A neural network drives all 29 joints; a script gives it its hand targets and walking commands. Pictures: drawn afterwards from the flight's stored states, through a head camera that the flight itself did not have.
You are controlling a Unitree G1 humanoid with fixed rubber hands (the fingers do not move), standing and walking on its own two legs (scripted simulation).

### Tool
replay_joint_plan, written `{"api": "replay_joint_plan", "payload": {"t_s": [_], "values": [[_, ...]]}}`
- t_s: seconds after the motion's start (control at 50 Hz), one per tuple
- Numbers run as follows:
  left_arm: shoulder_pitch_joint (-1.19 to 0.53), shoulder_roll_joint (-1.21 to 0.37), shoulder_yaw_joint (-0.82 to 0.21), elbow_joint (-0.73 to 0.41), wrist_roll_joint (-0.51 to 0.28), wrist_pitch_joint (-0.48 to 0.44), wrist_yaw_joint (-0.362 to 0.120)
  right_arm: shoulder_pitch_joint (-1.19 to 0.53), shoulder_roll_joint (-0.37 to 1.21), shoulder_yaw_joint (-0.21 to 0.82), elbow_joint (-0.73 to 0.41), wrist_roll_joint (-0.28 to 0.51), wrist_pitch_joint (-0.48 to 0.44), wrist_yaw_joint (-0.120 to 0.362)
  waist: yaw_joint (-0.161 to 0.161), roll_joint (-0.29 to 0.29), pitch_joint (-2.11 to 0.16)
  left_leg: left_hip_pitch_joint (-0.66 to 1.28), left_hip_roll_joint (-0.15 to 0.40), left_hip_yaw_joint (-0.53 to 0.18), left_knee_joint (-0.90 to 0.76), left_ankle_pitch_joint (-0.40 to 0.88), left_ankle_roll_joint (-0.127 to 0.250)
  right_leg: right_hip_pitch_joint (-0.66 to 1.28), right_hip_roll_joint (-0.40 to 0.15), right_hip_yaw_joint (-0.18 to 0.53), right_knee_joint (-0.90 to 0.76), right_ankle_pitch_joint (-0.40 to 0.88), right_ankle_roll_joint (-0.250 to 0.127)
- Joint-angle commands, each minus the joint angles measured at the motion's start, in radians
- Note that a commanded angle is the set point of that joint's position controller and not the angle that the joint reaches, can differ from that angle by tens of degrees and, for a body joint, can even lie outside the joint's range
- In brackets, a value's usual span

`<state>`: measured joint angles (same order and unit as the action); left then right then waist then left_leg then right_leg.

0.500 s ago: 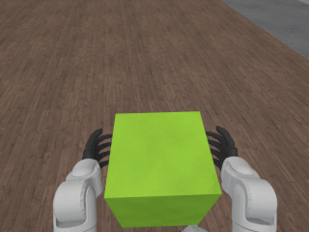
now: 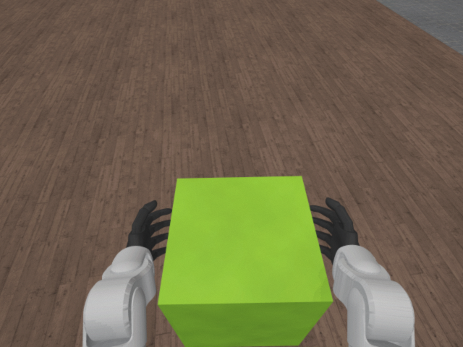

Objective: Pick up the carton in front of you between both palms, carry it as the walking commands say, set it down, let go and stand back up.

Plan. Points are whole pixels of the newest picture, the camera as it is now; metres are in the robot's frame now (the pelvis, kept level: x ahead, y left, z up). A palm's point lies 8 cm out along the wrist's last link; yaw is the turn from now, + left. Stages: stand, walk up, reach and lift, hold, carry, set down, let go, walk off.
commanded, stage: carry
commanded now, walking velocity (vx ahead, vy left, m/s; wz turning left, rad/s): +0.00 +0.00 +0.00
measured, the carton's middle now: (240, 266) +0.25 +0.00 +0.00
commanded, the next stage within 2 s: none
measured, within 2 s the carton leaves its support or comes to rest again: neither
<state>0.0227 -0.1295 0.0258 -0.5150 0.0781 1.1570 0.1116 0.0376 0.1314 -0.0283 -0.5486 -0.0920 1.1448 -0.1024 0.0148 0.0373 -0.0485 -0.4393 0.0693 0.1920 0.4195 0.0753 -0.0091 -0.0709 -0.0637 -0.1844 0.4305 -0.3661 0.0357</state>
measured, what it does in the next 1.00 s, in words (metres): stands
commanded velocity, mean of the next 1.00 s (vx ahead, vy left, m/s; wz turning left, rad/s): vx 0.00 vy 0.00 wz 0.00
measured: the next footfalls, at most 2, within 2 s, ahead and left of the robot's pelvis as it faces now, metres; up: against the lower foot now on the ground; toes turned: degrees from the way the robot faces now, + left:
none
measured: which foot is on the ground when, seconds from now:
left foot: down 0.00-1.00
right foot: down 0.00-1.00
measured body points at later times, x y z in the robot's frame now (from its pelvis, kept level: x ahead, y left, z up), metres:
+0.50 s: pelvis +0.08 +0.00 +0.00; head +0.09 -0.01 +0.45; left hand +0.35 +0.13 +0.08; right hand +0.34 -0.17 +0.08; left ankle +0.14 +0.10 -0.73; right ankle -0.07 -0.12 -0.73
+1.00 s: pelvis +0.03 -0.02 -0.01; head -0.01 -0.02 +0.44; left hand +0.30 +0.11 +0.06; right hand +0.28 -0.19 +0.06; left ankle +0.14 +0.10 -0.73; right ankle -0.07 -0.12 -0.73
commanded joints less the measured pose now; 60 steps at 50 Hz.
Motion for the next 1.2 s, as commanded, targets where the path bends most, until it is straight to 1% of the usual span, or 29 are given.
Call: {"api": "replay_joint_plan", "payload": {"t_s": [0.0, 0.02, 0.04, 0.06, 0.08, 0.1, 0.12, 0.14, 0.16, 0.18, 0.2, 0.24, 0.32, 0.38, 0.4, 0.42, 0.46, 0.5, 0.52, 0.6, 0.64, 0.74, 0.78, 0.86, 0.9, 0.94, 1.0, 1.1, 1.18], "values": [[-0.433, -0.766, -0.678, -0.133, -0.350, 0.044, -0.176, -0.417, 0.759, 0.646, -0.067, 0.349, 0.044, 0.148, -0.005, 0.112, -0.334, 0.460, 0.293, -0.317, -0.042, 0.410, 0.127, -0.197, -0.034, 0.096, 0.122, -0.099, 0.012], [-0.404, -0.746, -0.656, -0.074, -0.336, 0.058, -0.170, -0.397, 0.737, 0.628, -0.026, 0.334, 0.063, 0.144, -0.002, 0.059, -0.286, 0.424, 0.267, -0.284, -0.052, 0.273, 0.109, -0.205, -0.035, 0.098, 0.047, -0.095, -0.001], [-0.380, -0.734, -0.651, -0.066, -0.332, 0.069, -0.167, -0.365, 0.750, 0.630, 0.007, 0.333, 0.071, 0.145, 0.000, 0.058, -0.278, 0.432, 0.230, -0.238, -0.023, 0.240, 0.114, -0.183, -0.047, 0.088, -0.032, 0.040, -0.016], [-0.390, -0.727, -0.652, -0.059, -0.327, 0.077, -0.166, -0.336, 0.755, 0.618, 0.043, 0.322, 0.075, 0.149, -0.005, 0.057, -0.280, 0.423, 0.187, -0.219, -0.014, 0.294, 0.097, -0.150, -0.048, 0.073, -0.043, 0.093, -0.006], [-0.423, -0.738, -0.662, -0.071, -0.336, 0.078, -0.167, -0.341, 0.764, 0.607, 0.049, 0.321, 0.075, 0.153, -0.007, 0.046, -0.302, 0.416, 0.164, -0.194, 0.001, 0.346, 0.083, -0.112, -0.058, 0.072, -0.004, 0.145, 0.003], [-0.444, -0.752, -0.665, -0.071, -0.341, 0.080, -0.169, -0.351, 0.780, 0.599, 0.056, 0.325, 0.076, 0.156, -0.009, 0.040, -0.326, 0.422, 0.145, -0.171, 0.025, 0.347, 0.068, -0.102, -0.063, 0.080, 0.024, 0.169, 0.011], [-0.465, -0.772, -0.672, -0.067, -0.343, 0.078, -0.170, -0.371, 0.795, 0.596, 0.053, 0.327, 0.074, 0.160, -0.012, 0.060, -0.337, 0.437, 0.139, -0.152, 0.043, 0.384, 0.058, -0.129, -0.060, 0.078, 0.054, 0.172, 0.014], [-0.479, -0.791, -0.675, -0.067, -0.347, 0.075, -0.172, -0.389, 0.816, 0.601, 0.045, 0.335, 0.071, 0.163, -0.016, 0.086, -0.360, 0.488, 0.150, -0.153, 0.058, 0.464, 0.066, -0.145, -0.052, 0.078, 0.064, 0.139, 0.017], [-0.491, -0.812, -0.680, -0.074, -0.354, 0.070, -0.174, -0.408, 0.839, 0.607, 0.034, 0.344, 0.066, 0.165, -0.015, 0.110, -0.377, 0.531, 0.155, -0.157, 0.066, 0.542, 0.084, -0.165, -0.038, 0.077, 0.035, 0.086, 0.023], [-0.506, -0.832, -0.685, -0.083, -0.360, 0.064, -0.176, -0.434, 0.862, 0.615, 0.015, 0.352, 0.059, 0.166, -0.016, 0.113, -0.387, 0.560, 0.151, -0.157, 0.077, 0.578, 0.096, -0.175, -0.029, 0.075, 0.000, 0.071, 0.021], [-0.512, -0.853, -0.691, -0.089, -0.367, 0.059, -0.177, -0.451, 0.877, 0.623, -0.001, 0.359, 0.054, 0.167, -0.016, 0.100, -0.389, 0.567, 0.143, -0.150, 0.093, 0.605, 0.104, -0.175, -0.022, 0.071, -0.026, 0.086, 0.020], [-0.512, -0.871, -0.689, -0.099, -0.370, 0.050, -0.180, -0.468, 0.894, 0.637, -0.016, 0.363, 0.046, 0.166, -0.013, 0.056, -0.390, 0.531, 0.127, -0.132, 0.121, 0.591, 0.107, -0.133, -0.028, 0.069, -0.063, 0.186, 0.020], [-0.442, -0.865, -0.662, -0.061, -0.351, 0.047, -0.180, -0.448, 0.885, 0.651, -0.014, 0.359, 0.046, 0.160, -0.012, -0.035, -0.392, 0.438, 0.096, -0.102, 0.172, 0.544, 0.099, -0.043, -0.062, 0.072, -0.009, 0.532, 0.021], [-0.423, -0.859, -0.651, -0.054, -0.339, 0.044, -0.183, -0.441, 0.883, 0.663, -0.017, 0.352, 0.045, 0.159, -0.009, -0.089, -0.384, 0.380, 0.073, -0.077, 0.176, 0.416, 0.090, -0.012, -0.088, 0.078, 0.048, 0.698, 0.017], [-0.430, -0.862, -0.651, -0.057, -0.340, 0.041, -0.185, -0.454, 0.887, 0.670, -0.024, 0.353, 0.045, 0.160, -0.009, -0.105, -0.372, 0.362, 0.061, -0.061, 0.166, 0.357, 0.083, -0.012, -0.094, 0.075, 0.066, 0.739, 0.013], [-0.443, -0.863, -0.650, -0.063, -0.342, 0.039, -0.187, -0.465, 0.888, 0.674, -0.030, 0.353, 0.044, 0.161, -0.009, -0.114, -0.358, 0.352, 0.056, -0.052, 0.156, 0.312, 0.077, -0.018, -0.097, 0.073, 0.077, 0.748, 0.009], [-0.470, -0.861, -0.651, -0.078, -0.346, 0.035, -0.190, -0.487, 0.889, 0.678, -0.032, 0.354, 0.044, 0.163, -0.008, -0.102, -0.330, 0.358, 0.056, -0.048, 0.150, 0.306, 0.072, -0.056, -0.093, 0.065, 0.081, 0.688, 0.006], [-0.481, -0.851, -0.649, -0.081, -0.348, 0.036, -0.190, -0.493, 0.881, 0.674, -0.025, 0.353, 0.047, 0.164, -0.007, -0.082, -0.305, 0.366, 0.074, -0.062, 0.157, 0.353, 0.072, -0.091, -0.087, 0.066, 0.061, 0.586, 0.006], [-0.483, -0.846, -0.650, -0.078, -0.349, 0.039, -0.190, -0.489, 0.877, 0.671, -0.020, 0.350, 0.049, 0.163, -0.006, -0.075, -0.293, 0.355, 0.078, -0.065, 0.158, 0.332, 0.068, -0.092, -0.089, 0.071, 0.040, 0.553, 0.003], [-0.471, -0.812, -0.640, -0.042, -0.343, 0.057, -0.191, -0.450, 0.851, 0.644, 0.034, 0.330, 0.064, 0.160, -0.010, -0.079, -0.241, 0.282, 0.070, -0.062, 0.146, 0.125, 0.046, -0.068, -0.113, 0.080, 0.020, 0.584, -0.016], [-0.472, -0.796, -0.637, -0.028, -0.341, 0.067, -0.191, -0.436, 0.836, 0.627, 0.061, 0.317, 0.072, 0.157, -0.010, -0.070, -0.228, 0.274, 0.072, -0.063, 0.147, 0.078, 0.042, -0.077, -0.118, 0.080, 0.023, 0.566, -0.020], [-0.525, -0.784, -0.626, 0.026, -0.321, 0.060, -0.195, -0.494, 0.816, 0.612, 0.104, 0.306, 0.068, 0.170, -0.011, -0.054, -0.154, 0.263, 0.088, -0.079, 0.106, 0.003, 0.031, -0.160, -0.099, 0.088, -0.017, 0.307, -0.033], [-0.543, -0.780, -0.615, 0.069, -0.307, 0.046, -0.202, -0.517, 0.808, 0.604, 0.136, 0.294, 0.054, 0.177, -0.013, -0.062, -0.133, 0.252, 0.089, -0.089, 0.087, -0.053, 0.029, -0.179, -0.098, 0.098, -0.038, 0.224, -0.036], [-0.565, -0.751, -0.557, 0.182, -0.255, -0.017, -0.216, -0.561, 0.779, 0.567, 0.223, 0.257, -0.006, 0.195, -0.016, -0.064, -0.108, 0.251, 0.087, -0.100, 0.055, -0.157, 0.023, -0.223, -0.090, 0.113, -0.071, 0.079, -0.050], [-0.583, -0.757, -0.544, 0.207, -0.241, -0.059, -0.224, -0.581, 0.786, 0.557, 0.251, 0.250, -0.046, 0.204, -0.015, -0.056, -0.116, 0.259, 0.084, -0.100, 0.046, -0.172, 0.017, -0.234, -0.086, 0.115, -0.080, 0.029, -0.055], [-0.604, -0.775, -0.544, 0.222, -0.236, -0.094, -0.231, -0.595, 0.802, 0.556, 0.274, 0.247, -0.081, 0.212, -0.015, -0.049, -0.130, 0.266, 0.086, -0.102, 0.041, -0.169, 0.013, -0.233, -0.084, 0.118, -0.078, 0.012, -0.060], [-0.606, -0.781, -0.541, 0.248, -0.213, -0.137, -0.236, -0.596, 0.807, 0.546, 0.314, 0.233, -0.124, 0.223, -0.014, -0.037, -0.168, 0.283, 0.091, -0.103, 0.044, -0.137, 0.015, -0.221, -0.082, 0.119, -0.059, 0.042, -0.065], [-0.593, -0.760, -0.489, 0.353, -0.151, -0.223, -0.249, -0.561, 0.774, 0.473, 0.418, 0.158, -0.205, 0.232, -0.015, -0.025, -0.206, 0.291, 0.100, -0.106, 0.052, -0.084, 0.022, -0.210, -0.074, 0.119, -0.025, 0.083, -0.067], [-0.622, -0.756, -0.443, 0.435, -0.110, -0.312, -0.258, -0.584, 0.769, 0.414, 0.501, 0.113, -0.295, 0.242, -0.017, -0.021, -0.218, 0.284, 0.106, -0.106, 0.059, -0.046, 0.027, -0.206, -0.069, 0.121, -0.011, 0.105, -0.065]]}}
